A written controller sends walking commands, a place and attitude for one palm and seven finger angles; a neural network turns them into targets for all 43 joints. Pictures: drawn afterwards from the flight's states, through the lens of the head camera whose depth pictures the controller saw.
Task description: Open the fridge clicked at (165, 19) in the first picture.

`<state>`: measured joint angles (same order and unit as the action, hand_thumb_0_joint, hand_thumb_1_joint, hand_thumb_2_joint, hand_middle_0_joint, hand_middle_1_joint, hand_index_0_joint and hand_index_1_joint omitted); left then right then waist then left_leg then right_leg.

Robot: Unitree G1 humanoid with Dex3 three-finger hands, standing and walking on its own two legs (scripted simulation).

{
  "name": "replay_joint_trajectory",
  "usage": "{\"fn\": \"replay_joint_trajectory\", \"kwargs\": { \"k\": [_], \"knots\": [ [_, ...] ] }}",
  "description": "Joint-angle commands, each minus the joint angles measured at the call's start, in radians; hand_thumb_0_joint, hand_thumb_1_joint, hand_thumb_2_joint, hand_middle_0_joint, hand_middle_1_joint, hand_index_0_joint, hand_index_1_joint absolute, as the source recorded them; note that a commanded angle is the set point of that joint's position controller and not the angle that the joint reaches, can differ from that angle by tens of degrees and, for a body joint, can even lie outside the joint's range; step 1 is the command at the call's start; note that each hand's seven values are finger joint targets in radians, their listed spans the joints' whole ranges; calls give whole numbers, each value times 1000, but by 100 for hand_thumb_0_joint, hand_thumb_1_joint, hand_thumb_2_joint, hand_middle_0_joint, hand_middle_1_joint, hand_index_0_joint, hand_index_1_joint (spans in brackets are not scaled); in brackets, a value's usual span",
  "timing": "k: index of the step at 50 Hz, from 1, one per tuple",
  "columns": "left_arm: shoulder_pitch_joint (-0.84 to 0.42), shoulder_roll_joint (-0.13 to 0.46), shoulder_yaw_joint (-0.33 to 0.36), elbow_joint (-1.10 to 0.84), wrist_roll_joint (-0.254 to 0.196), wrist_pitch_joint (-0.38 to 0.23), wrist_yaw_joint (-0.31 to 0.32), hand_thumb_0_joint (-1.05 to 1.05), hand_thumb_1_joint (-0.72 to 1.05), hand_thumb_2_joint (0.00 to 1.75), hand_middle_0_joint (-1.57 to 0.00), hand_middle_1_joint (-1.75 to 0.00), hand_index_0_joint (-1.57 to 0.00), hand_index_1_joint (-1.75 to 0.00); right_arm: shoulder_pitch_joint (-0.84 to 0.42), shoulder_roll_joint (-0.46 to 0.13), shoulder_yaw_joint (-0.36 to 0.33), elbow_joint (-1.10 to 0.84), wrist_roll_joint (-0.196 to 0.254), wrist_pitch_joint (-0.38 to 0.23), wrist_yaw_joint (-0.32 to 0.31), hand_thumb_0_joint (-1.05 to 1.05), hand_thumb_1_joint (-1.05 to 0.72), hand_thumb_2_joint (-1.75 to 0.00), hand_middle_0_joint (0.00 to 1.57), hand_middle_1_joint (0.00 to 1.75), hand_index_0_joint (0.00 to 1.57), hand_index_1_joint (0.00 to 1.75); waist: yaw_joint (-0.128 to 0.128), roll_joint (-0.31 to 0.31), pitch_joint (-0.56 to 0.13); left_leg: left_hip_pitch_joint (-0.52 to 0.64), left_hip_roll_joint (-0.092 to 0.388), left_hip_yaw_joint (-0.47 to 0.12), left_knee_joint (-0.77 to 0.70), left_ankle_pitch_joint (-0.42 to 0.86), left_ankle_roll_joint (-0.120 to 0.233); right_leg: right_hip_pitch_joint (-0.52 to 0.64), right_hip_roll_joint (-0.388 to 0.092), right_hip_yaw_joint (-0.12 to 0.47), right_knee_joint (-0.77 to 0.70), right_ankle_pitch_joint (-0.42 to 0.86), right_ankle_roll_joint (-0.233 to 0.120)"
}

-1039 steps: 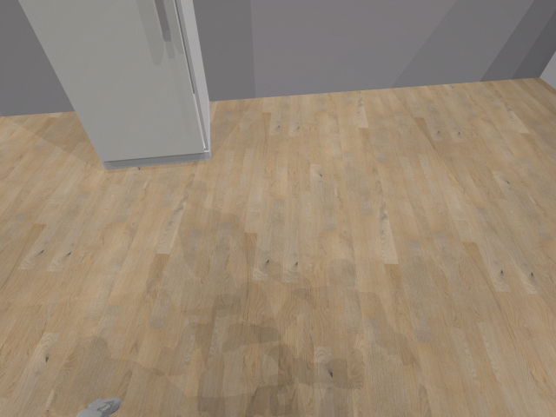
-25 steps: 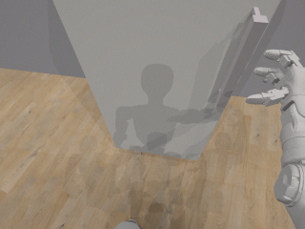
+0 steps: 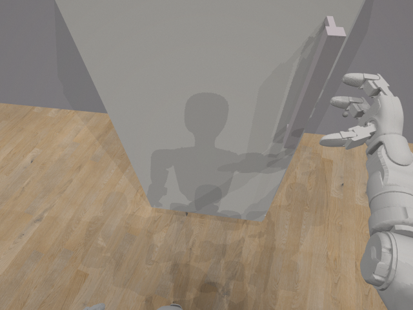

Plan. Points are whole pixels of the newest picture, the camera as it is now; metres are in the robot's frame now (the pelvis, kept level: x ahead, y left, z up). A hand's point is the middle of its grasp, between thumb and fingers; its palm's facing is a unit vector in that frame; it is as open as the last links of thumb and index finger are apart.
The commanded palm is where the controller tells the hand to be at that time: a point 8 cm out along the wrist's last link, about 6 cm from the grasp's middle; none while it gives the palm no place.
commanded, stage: move the hooked fingers beside the handle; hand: right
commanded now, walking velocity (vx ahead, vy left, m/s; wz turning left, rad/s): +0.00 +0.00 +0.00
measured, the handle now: (305, 93) +0.53 -0.12 +0.13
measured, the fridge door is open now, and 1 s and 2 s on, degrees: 0 0 0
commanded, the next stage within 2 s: feel for the door with the fingertips in 0.08 s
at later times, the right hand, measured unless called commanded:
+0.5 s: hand (325, 112) +0.47 -0.15 +0.14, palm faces -0.03 +1.00 +0.02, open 14.0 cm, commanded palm +0.45 -0.20 +0.14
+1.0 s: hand (326, 105) +0.49 -0.15 +0.14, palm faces +0.00 +1.00 +0.01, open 14.0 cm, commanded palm +0.47 -0.20 +0.14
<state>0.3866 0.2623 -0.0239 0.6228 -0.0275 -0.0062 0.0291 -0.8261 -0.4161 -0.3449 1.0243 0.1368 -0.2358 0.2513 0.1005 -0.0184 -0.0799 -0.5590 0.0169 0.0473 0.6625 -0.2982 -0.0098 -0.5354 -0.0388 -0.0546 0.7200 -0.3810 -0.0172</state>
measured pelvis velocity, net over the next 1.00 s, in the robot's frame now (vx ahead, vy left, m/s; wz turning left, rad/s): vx -0.01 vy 0.01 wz -0.01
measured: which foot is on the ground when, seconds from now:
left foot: down 0.00-1.00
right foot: down 0.00-1.00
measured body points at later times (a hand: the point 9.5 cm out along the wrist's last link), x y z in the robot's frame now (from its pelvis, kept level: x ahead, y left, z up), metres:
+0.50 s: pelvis -0.01 +0.00 +0.00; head +0.05 +0.00 +0.44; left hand +0.04 +0.27 -0.12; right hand +0.47 -0.20 +0.14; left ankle +0.01 +0.13 -0.72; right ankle -0.02 -0.10 -0.72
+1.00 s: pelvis -0.01 +0.01 +0.00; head +0.06 +0.01 +0.44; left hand +0.01 +0.28 -0.12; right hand +0.48 -0.21 +0.14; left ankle +0.01 +0.13 -0.72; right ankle -0.02 -0.10 -0.72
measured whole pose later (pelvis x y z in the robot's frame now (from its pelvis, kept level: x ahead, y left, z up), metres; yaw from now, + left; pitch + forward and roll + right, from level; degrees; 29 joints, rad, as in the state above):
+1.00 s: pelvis -0.01 +0.01 +0.00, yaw -1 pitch +12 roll +1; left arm 0.40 0.28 -0.02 0.66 -0.02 -0.03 0.03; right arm -0.96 -0.42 -0.32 1.16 0.11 -0.26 0.18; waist 0.13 -0.02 -0.06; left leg -0.60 0.01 0.06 0.68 -0.29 0.00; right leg -0.57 -0.04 -0.04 0.73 -0.36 -0.01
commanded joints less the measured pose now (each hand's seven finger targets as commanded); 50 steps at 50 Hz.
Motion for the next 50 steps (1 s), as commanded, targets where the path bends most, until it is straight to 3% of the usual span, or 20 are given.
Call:
{"fn": "replay_joint_trajectory", "kwargs": {
  "k": [1,3,5,9,11,13,15,18,21,22,26,30,34,35,36,39,41,45,48,50],
  "knots": [
    [88,166,60,-79,-5,-30,17,0,90,90,-20,-30,-20,-30,-465,-250,-27,-236,25,-68,-4,0,50,-30,30,120,30,120,2,-17,-369,216,-44,-7,-31,379,32,192,20,54,-76,410,-7],
    [78,164,58,-75,-8,-32,19,0,90,90,-20,-30,-20,-30,-500,-238,-10,-232,21,-61,3,0,50,-30,30,120,30,120,10,-58,-353,194,-41,-11,-36,362,31,191,23,51,-80,374,-5],
    [80,167,57,-73,-9,-30,23,0,90,90,-20,-30,-20,-30,-483,-252,-18,-199,19,-54,9,0,50,-30,30,120,30,120,10,-19,-333,197,-40,-10,-42,347,31,170,24,52,-84,345,-8],
    [76,162,54,-66,-8,-39,24,0,90,90,-20,-30,-20,-30,-534,-203,23,-209,26,-67,16,0,50,-30,30,120,30,120,20,-56,-341,172,-39,-9,-42,328,33,199,26,62,-82,343,-4],
    [81,163,55,-61,-7,-43,25,0,90,90,-20,-30,-20,-30,-533,-163,49,-180,38,-64,15,0,50,-30,30,120,30,120,34,-7,-325,166,-40,-4,-46,310,32,187,25,64,-79,321,-7],
    [82,167,56,-55,-7,-47,23,0,90,90,-20,-30,-20,-30,-545,-183,32,-168,34,-62,8,0,50,-30,30,120,30,120,26,-21,-337,159,-38,-7,-43,293,31,181,26,67,-84,301,-4],
    [82,164,56,-52,-6,-50,20,0,90,90,-20,-30,-20,-30,-543,-158,51,-152,26,-58,1,0,50,-30,30,120,30,120,27,-31,-321,138,-38,-3,-42,275,33,178,27,69,-83,291,-2],
    [85,160,60,-55,-1,-54,12,0,90,90,-20,-30,-20,-30,-555,-154,43,-198,19,-72,-29,0,50,-30,30,120,30,120,15,-67,-387,149,-38,-6,-28,310,34,217,28,70,-72,348,2],
    [92,160,62,-53,2,-53,7,0,90,90,-20,-30,-20,-30,-531,-158,31,-187,14,-79,-57,0,50,-30,30,120,30,120,8,-9,-372,172,-41,-2,-27,313,34,188,26,70,-73,350,0],
    [85,157,59,-56,0,-53,3,0,90,90,-20,-30,-20,-30,-540,-137,47,-195,9,-80,-62,0,50,-30,30,120,30,120,13,-30,-373,160,-41,-5,-27,310,32,189,27,65,-76,337,1],
    [94,158,62,-56,6,-50,3,0,90,90,-20,-30,-20,-30,-554,-187,6,-194,-8,-84,-98,0,50,-30,30,120,30,120,6,5,-371,209,-39,-11,-27,320,32,145,32,56,-80,312,-5],
    [92,154,61,-58,4,-49,4,0,90,90,-20,-30,-20,-30,-561,-211,-9,-203,-27,-96,-111,0,50,-30,30,120,30,120,-1,-21,-386,221,-39,-20,-27,329,30,143,34,47,-84,301,-4],
    [99,156,60,-53,3,-47,7,0,90,90,-20,-30,-20,-30,-556,-211,-7,-165,-27,-98,-101,0,50,-30,30,120,30,120,9,-16,-368,220,-40,-20,-32,336,30,136,32,44,-87,299,-5],
    [101,157,62,-49,3,-48,7,0,90,90,-20,-30,-20,-30,-564,-194,6,-157,-21,-94,-94,0,50,-30,30,120,30,120,20,8,-366,220,-41,-21,-37,342,27,135,32,41,-86,295,-8],
    [107,158,62,-51,2,-48,8,0,90,90,-20,-30,-20,-30,-548,-203,-4,-146,-14,-94,-88,0,50,-30,30,120,30,120,14,18,-363,237,-41,-24,-40,342,28,122,34,39,-84,292,-10],
    [108,160,61,-43,0,-47,10,0,90,90,-20,-30,-20,-30,-589,-189,22,-131,-16,-88,-71,0,50,-30,30,120,30,120,33,-19,-338,200,-38,-24,-46,318,27,121,33,40,-89,265,-8],
    [118,162,63,-43,2,-47,11,0,90,90,-20,-30,-20,-30,-586,-175,29,-124,-9,-90,-66,0,50,-30,30,120,30,120,39,2,-353,196,-40,-21,-46,315,27,133,32,43,-81,273,-11],
    [125,170,61,-30,0,-48,14,0,90,90,-20,-30,-20,-30,-632,-214,10,-74,-11,-83,-61,0,50,-30,30,120,30,120,49,2,-328,173,-38,-29,-52,272,23,99,35,47,-82,223,-12],
    [131,167,62,-28,5,-50,12,0,90,90,-20,-30,-20,-30,-670,-210,21,-102,-19,-100,-66,0,50,-30,30,120,30,120,53,-52,-383,163,-37,-30,-41,290,25,137,36,53,-69,260,-10],
    [142,172,60,-17,6,-50,11,0,90,90,-20,-30,-20,-30,-680,-224,12,-57,-21,-96,-67,0,50,-30,30,120,30,120,63,-18,-356,150,-40,-27,-42,274,24,116,34,59,-68,247,-10]
  ]
}}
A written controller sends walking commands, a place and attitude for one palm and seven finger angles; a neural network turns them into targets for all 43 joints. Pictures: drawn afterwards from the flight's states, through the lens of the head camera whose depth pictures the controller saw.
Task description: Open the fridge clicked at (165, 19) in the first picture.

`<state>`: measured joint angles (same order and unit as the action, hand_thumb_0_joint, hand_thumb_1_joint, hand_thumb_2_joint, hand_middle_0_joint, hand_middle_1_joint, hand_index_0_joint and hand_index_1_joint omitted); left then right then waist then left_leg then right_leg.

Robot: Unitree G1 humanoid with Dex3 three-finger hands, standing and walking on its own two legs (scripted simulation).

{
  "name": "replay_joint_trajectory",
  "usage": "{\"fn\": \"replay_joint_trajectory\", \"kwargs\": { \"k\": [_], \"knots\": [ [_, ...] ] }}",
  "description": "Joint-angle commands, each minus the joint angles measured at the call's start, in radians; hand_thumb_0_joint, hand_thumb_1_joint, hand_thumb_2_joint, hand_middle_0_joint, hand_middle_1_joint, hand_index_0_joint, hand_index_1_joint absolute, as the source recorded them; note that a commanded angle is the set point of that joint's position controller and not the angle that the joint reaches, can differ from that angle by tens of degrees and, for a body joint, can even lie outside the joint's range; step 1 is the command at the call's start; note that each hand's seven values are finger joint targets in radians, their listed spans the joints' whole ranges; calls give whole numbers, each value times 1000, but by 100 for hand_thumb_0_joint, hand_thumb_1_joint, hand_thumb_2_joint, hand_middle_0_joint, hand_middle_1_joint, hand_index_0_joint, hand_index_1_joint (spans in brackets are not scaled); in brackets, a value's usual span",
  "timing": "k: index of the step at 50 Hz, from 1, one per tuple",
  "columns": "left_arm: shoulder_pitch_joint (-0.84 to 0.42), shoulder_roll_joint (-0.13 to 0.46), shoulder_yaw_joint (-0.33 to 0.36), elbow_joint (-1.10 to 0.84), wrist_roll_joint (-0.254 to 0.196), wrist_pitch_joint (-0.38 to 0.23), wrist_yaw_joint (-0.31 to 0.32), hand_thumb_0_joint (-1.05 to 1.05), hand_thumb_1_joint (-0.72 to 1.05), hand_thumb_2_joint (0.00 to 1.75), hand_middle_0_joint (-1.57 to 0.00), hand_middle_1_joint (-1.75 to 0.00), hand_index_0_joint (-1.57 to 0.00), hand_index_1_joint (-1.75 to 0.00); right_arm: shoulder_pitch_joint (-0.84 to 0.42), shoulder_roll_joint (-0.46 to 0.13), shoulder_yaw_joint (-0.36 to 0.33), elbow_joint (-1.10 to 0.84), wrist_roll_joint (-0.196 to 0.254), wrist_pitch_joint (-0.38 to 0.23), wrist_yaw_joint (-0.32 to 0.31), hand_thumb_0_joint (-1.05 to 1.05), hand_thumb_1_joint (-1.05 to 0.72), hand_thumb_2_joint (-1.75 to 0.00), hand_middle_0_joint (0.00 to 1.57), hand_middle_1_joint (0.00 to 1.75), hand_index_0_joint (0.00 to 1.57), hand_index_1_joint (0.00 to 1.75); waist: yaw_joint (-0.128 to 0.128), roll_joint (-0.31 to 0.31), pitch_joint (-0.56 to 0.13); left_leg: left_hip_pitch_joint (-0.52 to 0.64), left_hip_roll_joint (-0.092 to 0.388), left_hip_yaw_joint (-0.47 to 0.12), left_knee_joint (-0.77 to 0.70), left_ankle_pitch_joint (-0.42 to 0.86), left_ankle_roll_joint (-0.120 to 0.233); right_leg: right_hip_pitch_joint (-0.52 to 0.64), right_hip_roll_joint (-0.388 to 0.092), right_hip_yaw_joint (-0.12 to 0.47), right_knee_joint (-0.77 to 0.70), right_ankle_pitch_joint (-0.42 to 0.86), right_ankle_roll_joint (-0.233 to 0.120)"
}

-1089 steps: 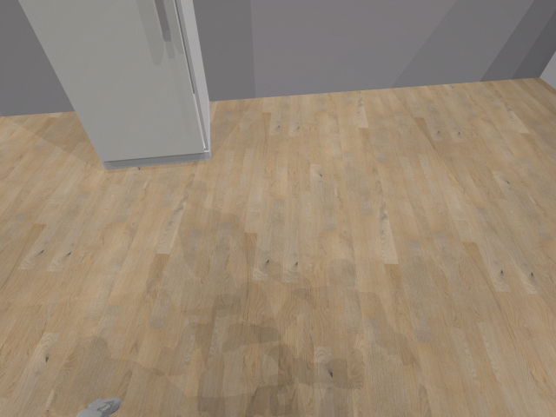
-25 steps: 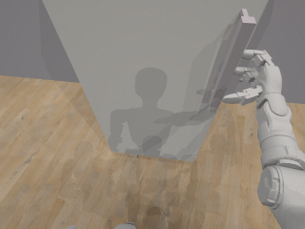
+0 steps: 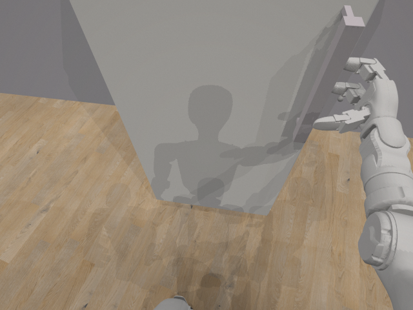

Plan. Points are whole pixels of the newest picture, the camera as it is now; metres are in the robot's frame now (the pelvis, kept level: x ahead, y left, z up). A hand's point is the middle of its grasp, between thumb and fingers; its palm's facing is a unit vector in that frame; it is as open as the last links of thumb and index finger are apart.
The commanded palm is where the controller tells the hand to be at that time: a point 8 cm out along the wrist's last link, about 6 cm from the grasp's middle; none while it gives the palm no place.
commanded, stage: feel for the door with the fingertips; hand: right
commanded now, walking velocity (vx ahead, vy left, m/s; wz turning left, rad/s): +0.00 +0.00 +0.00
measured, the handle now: (318, 85) +0.54 -0.12 +0.13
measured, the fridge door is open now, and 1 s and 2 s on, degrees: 0 0 0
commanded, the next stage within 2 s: slide the fingers in behind the handle in 0.02 s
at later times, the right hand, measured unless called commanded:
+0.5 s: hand (335, 101) +0.49 -0.15 +0.14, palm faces -0.03 +1.00 +0.02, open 13.9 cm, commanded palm +0.47 -0.19 +0.14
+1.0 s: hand (325, 102) +0.49 -0.13 +0.14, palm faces -0.02 +1.00 +0.01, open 14.0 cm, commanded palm +0.46 -0.18 +0.14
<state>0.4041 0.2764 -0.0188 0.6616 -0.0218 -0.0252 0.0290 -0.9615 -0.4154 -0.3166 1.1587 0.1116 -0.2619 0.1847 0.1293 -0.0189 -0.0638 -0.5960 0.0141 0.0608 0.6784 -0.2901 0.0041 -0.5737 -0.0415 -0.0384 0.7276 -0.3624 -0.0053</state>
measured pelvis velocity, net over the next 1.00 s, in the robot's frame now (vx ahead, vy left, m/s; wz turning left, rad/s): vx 0.01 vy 0.00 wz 0.00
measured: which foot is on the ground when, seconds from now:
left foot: down 0.00-1.00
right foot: down 0.00-1.00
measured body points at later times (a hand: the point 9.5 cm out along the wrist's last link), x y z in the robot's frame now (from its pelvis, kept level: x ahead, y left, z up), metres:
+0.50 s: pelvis +0.00 -0.01 +0.00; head +0.07 -0.01 +0.44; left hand +0.02 +0.25 -0.12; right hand +0.49 -0.20 +0.14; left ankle +0.02 +0.12 -0.71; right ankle -0.01 -0.11 -0.72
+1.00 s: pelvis +0.01 +0.00 +0.00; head +0.07 +0.00 +0.45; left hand +0.05 +0.26 -0.12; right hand +0.48 -0.18 +0.14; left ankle +0.02 +0.12 -0.71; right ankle -0.01 -0.11 -0.71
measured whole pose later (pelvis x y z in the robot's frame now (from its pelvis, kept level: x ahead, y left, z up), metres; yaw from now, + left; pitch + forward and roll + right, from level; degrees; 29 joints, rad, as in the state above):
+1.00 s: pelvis +0.01 +0.00 +0.00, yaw +0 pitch +11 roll +1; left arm 0.39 0.26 -0.01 0.65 -0.02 -0.01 0.01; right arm -0.88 -0.30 -0.25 1.04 0.12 -0.25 0.11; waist 0.10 -0.03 -0.08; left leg -0.56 0.02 0.06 0.68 -0.31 0.00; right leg -0.54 -0.04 -0.04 0.72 -0.38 -0.01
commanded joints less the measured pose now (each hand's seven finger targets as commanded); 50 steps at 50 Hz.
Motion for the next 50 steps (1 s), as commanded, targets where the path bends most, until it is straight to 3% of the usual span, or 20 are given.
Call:
{"fn": "replay_joint_trajectory", "kwargs": {
  "k": [1,3,6,8,12,13,15,17,19,24,26,27,28,33,35,36,38,41,47,50],
  "knots": [
    [130,160,57,-58,1,-29,12,0,90,90,-20,-30,-20,-30,-545,-248,-34,-199,6,-76,-3,0,50,-30,30,120,30,120,31,8,-377,212,-37,-40,-55,281,10,143,36,42,-72,239,-25],
    [123,157,58,-63,0,-30,10,0,90,90,-20,-30,-20,-30,-554,-230,-20,-219,3,-77,2,0,50,-30,30,120,30,120,28,-51,-419,195,-36,-42,-51,292,10,174,38,39,-66,254,-21],
    [135,159,57,-57,3,-30,11,0,90,90,-20,-30,-20,-30,-575,-213,-8,-192,9,-71,-3,0,50,-30,30,120,30,120,45,-11,-378,175,-40,-36,-56,265,10,159,36,47,-67,238,-24],
    [133,160,56,-58,3,-30,8,0,90,90,-20,-30,-20,-30,-577,-219,-8,-200,3,-73,-2,0,50,-30,30,120,30,120,38,-55,-401,166,-38,-35,-52,264,11,174,36,51,-69,246,-18],
    [134,160,55,-64,4,-29,3,0,90,90,-20,-30,-20,-30,-532,-201,-7,-178,10,-72,2,0,50,-30,30,120,30,120,31,-38,-383,159,-41,-29,-49,256,13,166,33,50,-69,244,-18],
    [137,165,58,-63,5,-28,4,0,90,90,-20,-30,-20,-30,-544,-230,-27,-196,11,-74,0,0,50,-30,30,120,30,120,30,-27,-399,164,-41,-30,-48,254,13,169,32,55,-69,243,-18],
    [129,159,56,-70,4,-27,1,0,90,90,-20,-30,-20,-30,-528,-194,1,-209,9,-74,3,0,50,-30,30,120,30,120,24,-57,-388,154,-41,-24,-45,251,16,181,31,55,-73,250,-13],
    [132,158,61,-78,7,-28,-4,0,90,90,-20,-30,-20,-30,-491,-198,-22,-250,14,-85,-3,0,50,-30,30,120,30,120,2,-60,-447,168,-44,-21,-31,284,19,221,29,58,-64,310,-11],
    [122,151,60,-77,6,-27,-8,0,90,90,-20,-30,-20,-30,-482,-142,22,-260,17,-81,-4,0,50,-30,30,120,30,120,9,-68,-409,148,-45,-15,-35,282,18,226,25,57,-67,319,-7],
    [108,150,63,-85,3,-25,-11,0,90,90,-20,-30,-20,-30,-446,-123,21,-296,23,-71,-28,0,50,-30,30,120,30,120,1,-20,-391,167,-46,-14,-39,276,17,211,25,51,-76,295,-10],
    [108,148,61,-81,5,-22,-8,0,90,90,-20,-30,-20,-30,-455,-148,7,-295,11,-71,-46,0,50,-30,30,120,30,120,-2,-19,-358,174,-43,-15,-41,265,19,188,27,51,-80,280,-12],
    [103,145,62,-82,4,-24,-9,0,90,90,-20,-30,-20,-30,-477,-134,15,-319,7,-74,-53,0,50,-30,30,120,30,120,3,-25,-382,169,-44,-17,-39,273,16,208,27,51,-80,285,-12],
    [104,147,63,-80,5,-24,-7,0,90,90,-20,-30,-20,-30,-464,-169,-15,-305,1,-74,-62,0,50,-30,30,120,30,120,-9,-15,-380,183,-43,-19,-38,280,18,195,28,49,-79,285,-12],
    [96,140,61,-79,6,-28,-7,0,90,90,-20,-30,-20,-30,-460,-137,5,-309,-2,-82,-71,0,50,-30,30,120,30,120,-7,-40,-406,190,-42,-21,-32,315,18,223,30,45,-73,322,-9],
    [94,141,61,-78,4,-26,-5,0,90,90,-20,-30,-20,-30,-448,-136,7,-276,1,-72,-66,0,50,-30,30,120,30,120,0,14,-379,211,-43,-23,-40,319,15,187,32,38,-78,296,-14],
    [98,143,63,-79,5,-25,-5,0,90,90,-20,-30,-20,-30,-448,-135,9,-296,2,-77,-63,0,50,-30,30,120,30,120,-2,14,-399,225,-41,-24,-37,334,16,195,31,38,-75,315,-15],
    [86,136,64,-89,3,-25,-10,0,90,90,-20,-30,-20,-30,-418,-102,27,-328,2,-77,-58,0,50,-30,30,120,30,120,-18,-54,-432,218,-40,-22,-28,362,20,237,32,36,-69,366,-8],
    [91,138,65,-87,3,-19,-11,0,90,90,-20,-30,-20,-30,-400,-80,37,-316,19,-64,-56,0,50,-30,30,120,30,120,-8,22,-397,237,-44,-19,-37,374,17,207,31,35,-71,364,-14],
    [75,130,65,-88,0,-17,-9,0,90,90,-20,-30,-20,-30,-438,-58,64,-364,11,-63,-70,0,50,-30,30,120,30,120,-4,-24,-389,225,-39,-23,-42,352,17,214,36,33,-80,326,-15],
    [70,132,66,-81,0,-19,-7,0,90,90,-20,-30,-20,-30,-460,-57,63,-350,13,-65,-82,0,50,-30,30,120,30,120,3,-1,-378,220,-40,-27,-51,329,15,206,38,32,-80,287,-16]
  ]
}}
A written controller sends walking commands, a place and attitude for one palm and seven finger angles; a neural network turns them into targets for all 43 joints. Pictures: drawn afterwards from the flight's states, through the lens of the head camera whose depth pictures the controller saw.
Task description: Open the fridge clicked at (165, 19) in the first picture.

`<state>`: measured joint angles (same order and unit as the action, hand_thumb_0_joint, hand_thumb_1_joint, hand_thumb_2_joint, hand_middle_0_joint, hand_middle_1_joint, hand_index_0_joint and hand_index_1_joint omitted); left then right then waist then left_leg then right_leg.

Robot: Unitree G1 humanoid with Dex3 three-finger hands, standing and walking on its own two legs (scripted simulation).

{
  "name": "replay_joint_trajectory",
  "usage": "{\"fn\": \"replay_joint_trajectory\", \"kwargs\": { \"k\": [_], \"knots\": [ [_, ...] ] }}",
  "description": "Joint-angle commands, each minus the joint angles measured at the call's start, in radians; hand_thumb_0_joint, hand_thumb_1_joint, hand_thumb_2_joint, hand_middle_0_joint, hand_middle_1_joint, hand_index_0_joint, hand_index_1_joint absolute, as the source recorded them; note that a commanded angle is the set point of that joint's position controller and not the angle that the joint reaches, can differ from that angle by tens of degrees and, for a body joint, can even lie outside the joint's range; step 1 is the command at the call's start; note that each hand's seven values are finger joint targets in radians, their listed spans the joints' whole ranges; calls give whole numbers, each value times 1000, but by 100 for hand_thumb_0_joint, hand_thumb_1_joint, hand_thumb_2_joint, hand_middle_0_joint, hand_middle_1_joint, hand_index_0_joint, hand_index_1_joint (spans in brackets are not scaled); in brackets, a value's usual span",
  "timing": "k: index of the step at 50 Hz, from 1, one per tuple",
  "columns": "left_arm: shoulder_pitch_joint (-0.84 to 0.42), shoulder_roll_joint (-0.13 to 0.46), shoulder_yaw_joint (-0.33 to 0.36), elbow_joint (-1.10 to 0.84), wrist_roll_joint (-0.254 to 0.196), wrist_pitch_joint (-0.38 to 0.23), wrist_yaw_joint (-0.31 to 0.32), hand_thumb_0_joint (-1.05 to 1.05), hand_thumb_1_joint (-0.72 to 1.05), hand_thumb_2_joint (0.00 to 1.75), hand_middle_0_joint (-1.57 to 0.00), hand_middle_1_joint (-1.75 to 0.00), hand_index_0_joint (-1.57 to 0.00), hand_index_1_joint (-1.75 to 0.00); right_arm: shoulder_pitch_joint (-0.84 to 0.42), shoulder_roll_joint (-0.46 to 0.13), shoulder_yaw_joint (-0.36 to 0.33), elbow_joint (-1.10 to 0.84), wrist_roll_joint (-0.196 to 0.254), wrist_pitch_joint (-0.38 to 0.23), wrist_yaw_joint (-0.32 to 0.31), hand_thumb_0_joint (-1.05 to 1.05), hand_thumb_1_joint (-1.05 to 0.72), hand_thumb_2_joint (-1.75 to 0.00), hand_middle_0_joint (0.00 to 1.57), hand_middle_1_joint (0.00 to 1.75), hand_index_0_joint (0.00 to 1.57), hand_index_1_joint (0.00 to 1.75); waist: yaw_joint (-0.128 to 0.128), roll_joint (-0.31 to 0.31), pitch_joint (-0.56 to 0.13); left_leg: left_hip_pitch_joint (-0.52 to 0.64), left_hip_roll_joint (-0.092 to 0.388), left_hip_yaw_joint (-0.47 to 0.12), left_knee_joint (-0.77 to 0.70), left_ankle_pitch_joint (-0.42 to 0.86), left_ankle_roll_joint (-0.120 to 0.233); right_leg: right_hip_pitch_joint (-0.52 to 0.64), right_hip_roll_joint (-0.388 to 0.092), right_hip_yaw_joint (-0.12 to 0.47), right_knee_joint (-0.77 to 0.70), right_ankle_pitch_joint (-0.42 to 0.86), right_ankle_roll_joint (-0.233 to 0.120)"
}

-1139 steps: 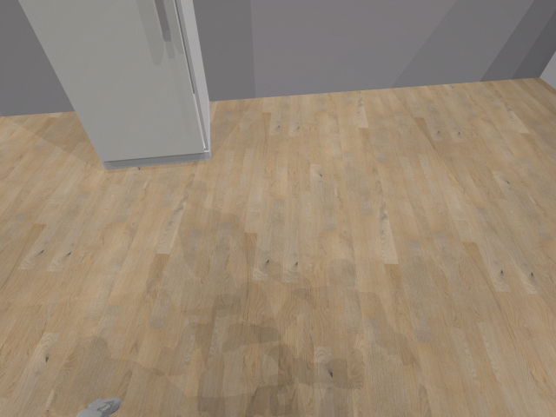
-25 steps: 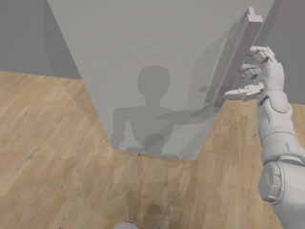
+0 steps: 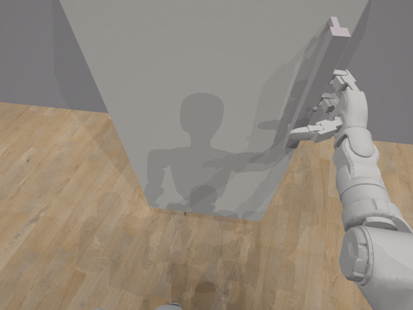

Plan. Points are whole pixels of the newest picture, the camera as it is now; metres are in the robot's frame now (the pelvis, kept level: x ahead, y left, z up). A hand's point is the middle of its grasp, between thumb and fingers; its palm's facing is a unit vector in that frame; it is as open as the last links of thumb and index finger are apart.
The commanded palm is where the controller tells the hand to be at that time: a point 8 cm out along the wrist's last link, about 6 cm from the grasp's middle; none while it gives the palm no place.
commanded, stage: slide the fingers in behind the handle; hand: right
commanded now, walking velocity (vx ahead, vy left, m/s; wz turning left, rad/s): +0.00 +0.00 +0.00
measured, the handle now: (308, 93) +0.53 -0.12 +0.13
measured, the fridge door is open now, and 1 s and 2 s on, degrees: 0 0 0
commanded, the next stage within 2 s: grip the handle and tug to test in 0.94 s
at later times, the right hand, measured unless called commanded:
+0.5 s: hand (302, 105) +0.49 -0.11 +0.14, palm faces -0.03 +1.00 +0.01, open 14.0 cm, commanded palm +0.46 -0.16 +0.14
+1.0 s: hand (303, 106) +0.49 -0.11 +0.13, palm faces -0.02 +1.00 +0.02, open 14.0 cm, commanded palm +0.46 -0.16 +0.14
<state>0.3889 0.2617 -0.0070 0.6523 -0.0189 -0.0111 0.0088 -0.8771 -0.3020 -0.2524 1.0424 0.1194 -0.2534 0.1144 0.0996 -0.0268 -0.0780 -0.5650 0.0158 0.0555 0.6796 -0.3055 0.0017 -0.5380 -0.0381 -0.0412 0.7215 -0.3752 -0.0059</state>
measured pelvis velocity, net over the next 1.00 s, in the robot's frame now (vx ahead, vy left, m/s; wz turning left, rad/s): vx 0.00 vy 0.00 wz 0.00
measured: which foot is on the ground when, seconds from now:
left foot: down 0.00-1.00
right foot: down 0.00-1.00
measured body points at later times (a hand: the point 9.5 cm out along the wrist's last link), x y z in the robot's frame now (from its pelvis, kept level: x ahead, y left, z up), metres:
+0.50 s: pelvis -0.01 +0.00 +0.00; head +0.06 +0.01 +0.44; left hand +0.02 +0.27 -0.12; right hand +0.48 -0.16 +0.14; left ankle +0.01 +0.12 -0.72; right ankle -0.02 -0.11 -0.72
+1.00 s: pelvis +0.00 +0.00 +0.00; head +0.06 +0.00 +0.45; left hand +0.03 +0.26 -0.12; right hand +0.48 -0.16 +0.13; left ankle +0.01 +0.12 -0.72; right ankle -0.02 -0.11 -0.72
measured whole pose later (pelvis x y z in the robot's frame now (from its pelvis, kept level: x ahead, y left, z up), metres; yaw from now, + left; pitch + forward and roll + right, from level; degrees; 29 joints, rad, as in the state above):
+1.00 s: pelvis +0.00 +0.00 +0.00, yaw +0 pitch +12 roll +1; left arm 0.39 0.26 -0.01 0.67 -0.01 -0.02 0.01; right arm -0.92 -0.28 -0.25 1.09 0.10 -0.27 0.06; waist 0.11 -0.03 -0.08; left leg -0.58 0.02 0.05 0.68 -0.30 0.00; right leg -0.55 -0.04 -0.05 0.72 -0.37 -0.01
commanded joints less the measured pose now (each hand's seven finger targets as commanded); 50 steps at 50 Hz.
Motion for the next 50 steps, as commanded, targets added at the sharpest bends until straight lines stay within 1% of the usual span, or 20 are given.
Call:
{"fn": "replay_joint_trajectory", "kwargs": {
  "k": [1,2,4,8,15,18,20,21,23,25,27,31,32,37,39,41,45,46,47,50],
  "knots": [
    [93,147,54,-68,0,-34,15,0,90,90,-20,-30,-20,-30,-556,-183,-12,-234,3,-79,-18,0,50,-30,30,120,30,120,31,21,-367,200,-41,-18,-48,345,18,165,35,39,-75,305,-16],
    [86,145,53,-69,-1,-38,13,0,90,90,-20,-30,-20,-30,-554,-182,-14,-240,0,-82,-22,0,50,-30,30,120,30,120,25,-15,-388,199,-40,-24,-48,353,18,179,37,35,-74,312,-15],
    [83,143,52,-69,1,-41,12,0,90,90,-20,-30,-20,-30,-527,-186,-23,-237,-3,-86,-26,0,50,-30,30,120,30,120,13,-11,-407,213,-41,-23,-43,365,20,183,38,34,-73,323,-13],
    [83,147,50,-67,-1,-36,12,0,90,90,-20,-30,-20,-30,-503,-196,-34,-174,-5,-71,-31,0,50,-30,30,120,30,120,21,43,-347,220,-40,-25,-54,359,14,127,39,25,-82,284,-18],
    [87,148,47,-67,-2,-42,18,0,90,90,-20,-30,-20,-30,-569,-200,-23,-152,-10,-84,-31,0,50,-30,30,120,30,120,38,44,-335,205,-37,-35,-66,296,13,105,41,26,-87,212,-20],
    [97,148,50,-62,2,-49,16,0,90,90,-20,-30,-20,-30,-582,-204,-30,-174,-11,-105,-34,0,50,-30,30,120,30,120,31,7,-400,209,-38,-31,-49,324,17,146,41,33,-79,261,-16],
    [96,142,53,-62,3,-52,11,0,90,90,-20,-30,-20,-30,-575,-157,0,-201,-6,-108,-31,0,50,-30,30,120,30,120,30,-28,-422,195,-40,-28,-45,352,18,181,40,30,-69,302,-13],
    [108,145,54,-59,5,-50,10,0,90,90,-20,-30,-20,-30,-541,-157,-2,-173,-7,-104,-33,0,50,-30,30,120,30,120,28,18,-416,206,-43,-22,-41,355,20,168,38,37,-70,314,-13],
    [103,146,55,-56,2,-47,7,0,90,90,-20,-30,-20,-30,-551,-139,8,-163,-4,-90,-36,0,50,-30,30,120,30,120,38,9,-382,183,-43,-23,-51,339,15,156,36,31,-74,289,-13],
    [107,151,55,-60,3,-44,7,0,90,90,-20,-30,-20,-30,-538,-174,-24,-154,-4,-80,-45,0,50,-30,30,120,30,120,27,49,-371,212,-42,-25,-55,330,14,119,39,28,-83,260,-17],
    [104,149,53,-65,4,-41,9,0,90,90,-20,-30,-20,-30,-528,-223,-64,-169,-13,-85,-57,0,50,-30,30,120,30,120,11,24,-395,241,-39,-33,-52,348,15,114,43,22,-83,271,-19],
    [105,146,55,-67,7,-40,11,0,90,90,-20,-30,-20,-30,-554,-190,-28,-186,-21,-102,-56,0,50,-30,30,120,30,120,33,47,-370,224,-41,-29,-55,340,13,121,40,24,-82,267,-20],
    [101,147,54,-66,3,-41,12,0,90,90,-20,-30,-20,-30,-549,-201,-34,-179,-21,-102,-53,0,50,-30,30,120,30,120,28,14,-375,212,-41,-33,-56,331,14,128,39,21,-83,258,-18],
    [105,148,55,-63,3,-43,13,0,90,90,-20,-30,-20,-30,-551,-191,-28,-180,-13,-102,-41,0,50,-30,30,120,30,120,25,2,-391,207,-42,-26,-50,337,17,148,37,29,-83,283,-14],
    [102,143,56,-61,3,-46,9,0,90,90,-20,-30,-20,-30,-556,-141,9,-198,-9,-102,-38,0,50,-30,30,120,30,120,31,-29,-400,187,-44,-22,-47,346,20,185,35,33,-77,312,-10],
    [109,147,55,-56,4,-45,8,0,90,90,-20,-30,-20,-30,-531,-129,14,-166,-1,-92,-36,0,50,-30,30,120,30,120,37,31,-370,186,-46,-16,-53,338,19,166,33,36,-80,307,-13],
    [102,148,56,-57,3,-43,7,0,90,90,-20,-30,-20,-30,-547,-140,2,-163,-4,-80,-46,0,50,-30,30,120,30,120,34,19,-355,178,-44,-20,-56,318,17,149,37,34,-83,273,-14],
    [110,152,56,-55,7,-41,10,0,90,90,-20,-30,-20,-30,-547,-175,-27,-164,-7,-84,-53,0,50,-30,30,120,30,120,30,39,-363,196,-43,-20,-53,327,18,143,37,34,-81,284,-16],
    [104,148,54,-57,4,-40,10,0,90,90,-20,-30,-20,-30,-553,-180,-26,-176,-11,-88,-55,0,50,-30,30,120,30,120,28,10,-375,194,-42,-23,-48,341,18,149,37,33,-79,297,-15],
    [99,144,56,-62,7,-44,6,0,90,90,-20,-30,-20,-30,-547,-156,-10,-200,-13,-100,-54,0,50,-30,30,120,30,120,24,-1,-398,197,-43,-24,-44,360,19,170,38,32,-73,319,-13]
  ]
}}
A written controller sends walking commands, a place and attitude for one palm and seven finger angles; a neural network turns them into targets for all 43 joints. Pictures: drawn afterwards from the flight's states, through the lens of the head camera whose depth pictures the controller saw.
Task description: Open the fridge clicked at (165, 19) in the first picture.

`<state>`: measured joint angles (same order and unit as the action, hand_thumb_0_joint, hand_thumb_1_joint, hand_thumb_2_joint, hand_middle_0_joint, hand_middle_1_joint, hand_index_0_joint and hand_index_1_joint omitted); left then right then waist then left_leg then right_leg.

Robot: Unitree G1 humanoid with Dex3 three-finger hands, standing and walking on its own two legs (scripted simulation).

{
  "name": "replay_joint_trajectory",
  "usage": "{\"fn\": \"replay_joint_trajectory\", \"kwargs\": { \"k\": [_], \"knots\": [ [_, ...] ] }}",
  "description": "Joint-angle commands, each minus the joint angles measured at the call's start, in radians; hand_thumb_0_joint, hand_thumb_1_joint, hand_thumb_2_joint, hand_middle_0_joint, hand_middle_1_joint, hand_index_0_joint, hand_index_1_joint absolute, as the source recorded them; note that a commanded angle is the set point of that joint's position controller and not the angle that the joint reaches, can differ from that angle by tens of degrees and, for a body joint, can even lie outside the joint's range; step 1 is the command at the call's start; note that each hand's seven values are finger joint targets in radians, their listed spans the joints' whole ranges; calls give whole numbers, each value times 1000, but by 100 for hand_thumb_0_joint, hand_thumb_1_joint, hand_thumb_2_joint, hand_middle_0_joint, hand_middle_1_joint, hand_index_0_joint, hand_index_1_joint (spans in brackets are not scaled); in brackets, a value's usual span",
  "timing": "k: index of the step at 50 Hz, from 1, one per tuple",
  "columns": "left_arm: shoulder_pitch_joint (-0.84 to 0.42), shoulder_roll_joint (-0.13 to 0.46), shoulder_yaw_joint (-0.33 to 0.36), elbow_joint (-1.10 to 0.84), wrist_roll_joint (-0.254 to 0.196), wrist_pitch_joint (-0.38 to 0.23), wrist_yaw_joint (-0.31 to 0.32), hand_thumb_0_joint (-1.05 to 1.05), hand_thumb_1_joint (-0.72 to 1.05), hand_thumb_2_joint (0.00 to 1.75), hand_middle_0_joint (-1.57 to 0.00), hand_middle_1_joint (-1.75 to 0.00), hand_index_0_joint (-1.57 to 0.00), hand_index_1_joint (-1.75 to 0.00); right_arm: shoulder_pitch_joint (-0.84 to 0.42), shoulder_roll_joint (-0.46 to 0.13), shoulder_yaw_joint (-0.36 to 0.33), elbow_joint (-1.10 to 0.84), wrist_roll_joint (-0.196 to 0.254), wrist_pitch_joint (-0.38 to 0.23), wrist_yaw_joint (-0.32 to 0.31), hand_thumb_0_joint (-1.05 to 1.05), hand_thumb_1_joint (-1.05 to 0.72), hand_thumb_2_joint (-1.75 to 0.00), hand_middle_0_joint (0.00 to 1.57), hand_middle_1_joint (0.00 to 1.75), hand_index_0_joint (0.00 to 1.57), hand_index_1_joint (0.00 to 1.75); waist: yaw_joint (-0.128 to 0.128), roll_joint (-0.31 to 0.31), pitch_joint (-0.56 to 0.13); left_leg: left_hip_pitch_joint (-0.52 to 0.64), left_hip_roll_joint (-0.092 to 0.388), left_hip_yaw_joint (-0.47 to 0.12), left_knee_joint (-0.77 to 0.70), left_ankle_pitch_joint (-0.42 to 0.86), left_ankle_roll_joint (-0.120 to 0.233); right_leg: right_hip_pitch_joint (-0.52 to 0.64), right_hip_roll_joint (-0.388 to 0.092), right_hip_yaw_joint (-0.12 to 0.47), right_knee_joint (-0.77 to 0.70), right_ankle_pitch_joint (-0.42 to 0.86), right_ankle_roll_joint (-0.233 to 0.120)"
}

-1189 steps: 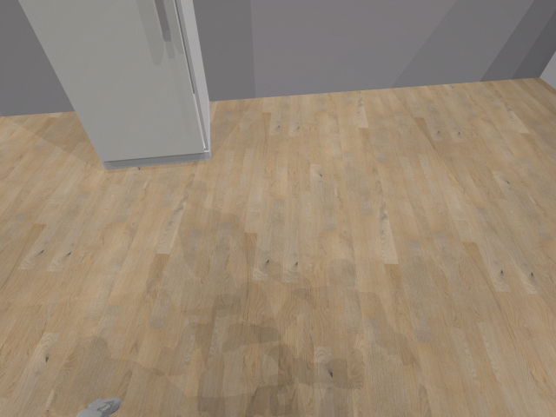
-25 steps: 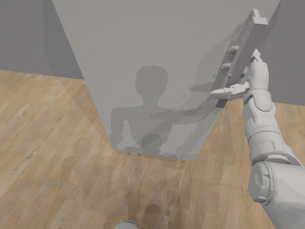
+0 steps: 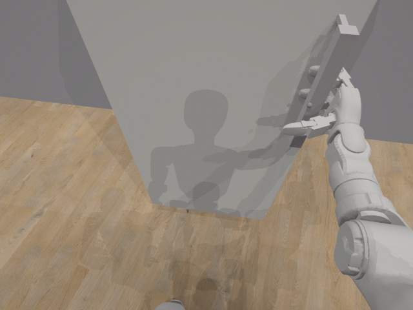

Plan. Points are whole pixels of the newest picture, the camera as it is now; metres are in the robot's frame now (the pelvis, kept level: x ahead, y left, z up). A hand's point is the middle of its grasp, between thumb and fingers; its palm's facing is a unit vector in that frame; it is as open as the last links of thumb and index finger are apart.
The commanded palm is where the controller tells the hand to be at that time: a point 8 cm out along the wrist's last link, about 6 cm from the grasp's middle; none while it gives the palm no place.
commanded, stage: grip the handle and tug to test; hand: right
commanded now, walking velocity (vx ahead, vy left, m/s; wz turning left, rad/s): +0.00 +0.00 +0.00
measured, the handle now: (314, 91) +0.54 -0.13 +0.13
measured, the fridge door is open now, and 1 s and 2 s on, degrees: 0 0 6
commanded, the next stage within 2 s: pull the door a little, standing still in 1.46 s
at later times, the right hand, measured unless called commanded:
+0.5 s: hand (308, 105) +0.48 -0.11 +0.14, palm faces -0.02 +1.00 +0.02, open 9.2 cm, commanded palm +0.46 -0.16 +0.14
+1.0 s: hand (307, 104) +0.48 -0.11 +0.14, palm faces -0.01 +1.00 +0.01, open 5.9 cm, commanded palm +0.45 -0.16 +0.14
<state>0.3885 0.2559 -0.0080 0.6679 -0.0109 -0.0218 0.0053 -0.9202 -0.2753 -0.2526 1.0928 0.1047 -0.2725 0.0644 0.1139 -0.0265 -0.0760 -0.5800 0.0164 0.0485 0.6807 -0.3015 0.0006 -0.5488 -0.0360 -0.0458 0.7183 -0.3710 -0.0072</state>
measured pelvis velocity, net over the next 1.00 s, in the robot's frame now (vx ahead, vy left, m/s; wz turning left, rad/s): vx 0.00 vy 0.00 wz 0.01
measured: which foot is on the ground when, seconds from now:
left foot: down 0.00-1.00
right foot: down 0.00-1.00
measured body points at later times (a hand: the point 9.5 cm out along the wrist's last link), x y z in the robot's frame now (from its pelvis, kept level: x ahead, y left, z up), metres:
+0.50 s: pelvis +0.00 +0.00 +0.00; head +0.06 +0.00 +0.45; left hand +0.04 +0.26 -0.12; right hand +0.48 -0.16 +0.14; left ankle +0.01 +0.12 -0.72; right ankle -0.02 -0.11 -0.72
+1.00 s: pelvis +0.00 +0.00 +0.00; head +0.06 +0.01 +0.45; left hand +0.03 +0.27 -0.12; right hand +0.48 -0.16 +0.14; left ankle +0.01 +0.12 -0.72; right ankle -0.02 -0.11 -0.72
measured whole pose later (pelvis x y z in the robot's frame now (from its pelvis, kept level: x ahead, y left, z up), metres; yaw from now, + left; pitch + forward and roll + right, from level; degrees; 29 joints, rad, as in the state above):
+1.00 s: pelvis +0.00 +0.00 +0.00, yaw +0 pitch +11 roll +1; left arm 0.39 0.26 0.00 0.66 -0.01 -0.02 0.01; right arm -0.89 -0.28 -0.26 1.06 0.10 -0.27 0.06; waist 0.12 -0.03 -0.08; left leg -0.56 0.01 0.04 0.67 -0.30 0.01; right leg -0.53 -0.04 -0.05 0.70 -0.36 0.00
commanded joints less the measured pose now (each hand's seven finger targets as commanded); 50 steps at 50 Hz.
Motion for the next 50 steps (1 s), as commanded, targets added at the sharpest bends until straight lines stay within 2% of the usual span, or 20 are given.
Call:
{"fn": "replay_joint_trajectory", "kwargs": {
  "k": [1,5,8,11,12,15,19,21,23,26,28,32,34,36,37,38,41,44,45,50],
  "knots": [
    [107,154,59,-77,2,-32,11,0,90,90,-20,-30,-20,-30,-491,-216,-38,-256,0,-87,-6,0,50,-30,30,120,30,120,4,14,-419,224,-44,-14,-37,370,22,187,34,40,-65,341,-12],
    [93,151,58,-88,-2,-27,10,0,90,90,-20,-30,-20,-30,-460,-205,-31,-268,6,-78,4,0,36,-36,32,122,32,122,-5,10,-412,246,-45,-16,-38,392,21,174,33,31,-72,346,-10],
    [91,150,55,-83,-6,-24,11,0,90,90,-20,-30,-20,-30,-476,-181,-3,-255,5,-67,8,0,22,-42,33,124,33,124,12,14,-366,215,-45,-13,-49,361,18,168,32,33,-75,315,-11],
    [93,150,59,-87,-5,-25,12,0,90,90,-20,-30,-20,-30,-472,-168,-1,-288,14,-67,8,0,8,-48,35,126,35,126,6,12,-400,231,-46,-10,-46,375,22,194,33,37,-73,346,-11],
    [87,147,58,-86,-7,-27,11,0,90,90,-20,-30,-20,-30,-472,-164,2,-291,15,-66,9,0,3,-50,35,127,35,127,7,-17,-404,216,-45,-12,-47,378,21,207,31,36,-71,352,-10],
    [90,150,60,-76,-6,-27,12,0,90,90,-20,-30,-20,-30,-473,-153,10,-264,16,-58,8,0,-11,-56,36,129,36,129,14,33,-369,204,-46,-7,-52,352,19,189,29,43,-75,325,-10],
    [85,146,55,-71,-5,-30,13,0,90,90,-20,-30,-20,-30,-506,-124,39,-255,12,-56,1,0,-29,-64,38,131,38,131,22,3,-352,180,-44,-7,-53,325,20,190,32,45,-78,301,-8],
    [95,153,57,-70,-2,-30,14,0,90,90,-20,-30,-20,-30,-491,-161,3,-241,10,-60,-8,0,-39,-68,40,133,40,133,12,43,-364,202,-45,-5,-49,330,22,179,31,49,-79,311,-10],
    [89,148,56,-71,-1,-33,11,0,90,90,-20,-30,-20,-30,-523,-161,5,-261,6,-67,-12,0,-48,-72,41,134,41,134,13,-2,-391,200,-42,-12,-47,343,20,195,35,43,-73,317,-9],
    [92,150,56,-77,1,-33,9,0,90,90,-20,-30,-20,-30,-462,-174,-13,-247,0,-76,-18,0,-62,-78,42,136,42,136,-6,31,-395,223,-44,-8,-41,351,24,182,35,46,-76,333,-8],
    [84,145,56,-78,-2,-32,7,0,90,90,-20,-30,-20,-30,-476,-127,27,-247,-2,-74,-17,0,-71,-82,43,137,43,137,8,21,-371,197,-44,-8,-46,341,20,183,33,41,-76,317,-8],
    [90,150,56,-77,-1,-30,9,0,90,90,-20,-30,-20,-30,-496,-155,10,-231,-5,-66,-22,0,-90,-90,45,140,45,140,13,29,-370,206,-43,-14,-52,330,18,166,36,38,-79,287,-12],
    [91,150,58,-75,-2,-30,11,0,90,90,-20,-30,-20,-30,-508,-169,2,-243,-7,-71,-20,0,-90,-90,45,140,45,140,11,32,-382,218,-42,-14,-50,333,19,165,36,39,-80,285,-11],
    [93,148,57,-81,-1,-32,10,0,90,90,-20,-30,-20,-30,-479,-147,8,-252,5,-73,-13,0,-90,-90,45,140,45,140,5,39,-398,233,-44,-13,-50,354,21,179,37,37,-77,311,-13],
    [92,149,58,-78,-1,-32,10,0,90,90,-20,-30,-20,-30,-491,-174,-11,-277,6,-79,-15,0,-90,-90,45,140,45,140,0,21,-420,243,-43,-16,-46,373,20,184,37,34,-75,325,-12],
    [88,148,57,-79,-1,-31,11,0,90,90,-20,-30,-20,-30,-469,-186,-22,-263,4,-76,-13,0,-90,-90,45,140,45,140,-8,13,-414,250,-43,-19,-46,377,21,175,38,31,-75,320,-11],
    [89,151,55,-81,-2,-28,14,0,90,90,-20,-30,-20,-30,-456,-192,-26,-230,6,-71,-7,0,-90,-90,45,140,45,140,1,59,-358,257,-44,-19,-58,361,18,133,39,26,-83,283,-17],
    [84,151,54,-82,-5,-26,19,0,90,90,-20,-30,-20,-30,-465,-225,-43,-245,3,-75,0,0,-90,-90,45,140,45,140,-4,33,-377,273,-39,-26,-60,362,18,132,41,21,-88,272,-16],
    [80,148,53,-87,-6,-27,17,0,90,90,-20,-30,-20,-30,-462,-194,-21,-246,7,-72,4,0,-90,-90,45,140,45,140,1,30,-373,264,-41,-26,-63,358,17,137,42,20,-87,267,-17],
    [77,146,58,-94,-5,-29,14,0,90,90,-20,-30,-20,-30,-424,-194,-29,-296,14,-79,3,0,-90,-90,45,140,45,140,-15,17,-412,283,-43,-23,-54,400,19,167,40,19,-82,321,-15]
  ]
}}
